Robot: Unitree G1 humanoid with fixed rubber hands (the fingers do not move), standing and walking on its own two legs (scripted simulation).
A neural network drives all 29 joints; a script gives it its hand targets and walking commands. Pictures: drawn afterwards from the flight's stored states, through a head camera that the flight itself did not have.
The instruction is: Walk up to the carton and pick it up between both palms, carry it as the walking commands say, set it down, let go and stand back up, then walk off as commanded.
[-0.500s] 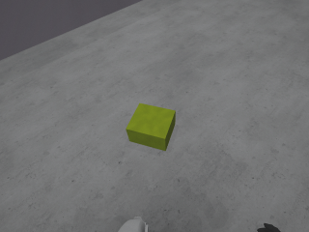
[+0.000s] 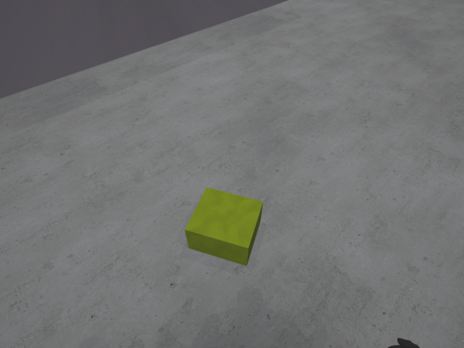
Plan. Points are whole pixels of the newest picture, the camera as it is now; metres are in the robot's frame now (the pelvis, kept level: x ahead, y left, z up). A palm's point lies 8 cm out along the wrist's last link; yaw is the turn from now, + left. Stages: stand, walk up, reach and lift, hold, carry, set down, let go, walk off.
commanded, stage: walk up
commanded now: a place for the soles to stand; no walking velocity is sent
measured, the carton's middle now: (225, 225) +0.81 +0.01 -0.69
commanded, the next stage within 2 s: none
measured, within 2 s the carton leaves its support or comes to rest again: neither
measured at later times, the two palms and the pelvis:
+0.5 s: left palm (70, 343) +0.17 +0.28 -0.06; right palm (406, 301) +0.23 -0.34 -0.11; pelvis +0.12 -0.05 -0.01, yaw +0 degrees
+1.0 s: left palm (70, 277) +0.29 +0.33 -0.07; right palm (375, 263) +0.31 -0.30 -0.09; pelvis +0.22 +0.00 +0.00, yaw +1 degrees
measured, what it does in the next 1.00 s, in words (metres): walks ahead: right foot, then left foot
